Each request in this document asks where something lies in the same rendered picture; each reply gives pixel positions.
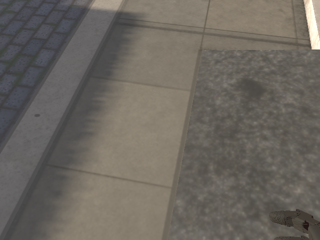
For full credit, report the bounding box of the robot right hand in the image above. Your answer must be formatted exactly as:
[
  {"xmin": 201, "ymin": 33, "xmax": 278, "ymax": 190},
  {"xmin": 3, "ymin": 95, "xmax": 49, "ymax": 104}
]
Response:
[{"xmin": 269, "ymin": 209, "xmax": 320, "ymax": 240}]

